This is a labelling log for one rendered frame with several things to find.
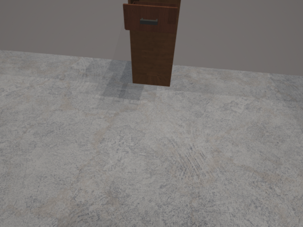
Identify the drawer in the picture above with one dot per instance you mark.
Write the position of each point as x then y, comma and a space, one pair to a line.
166, 13

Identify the cabinet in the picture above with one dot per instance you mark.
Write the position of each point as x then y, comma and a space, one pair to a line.
152, 53

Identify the handle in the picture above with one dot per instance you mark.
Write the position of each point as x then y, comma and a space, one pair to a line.
148, 22

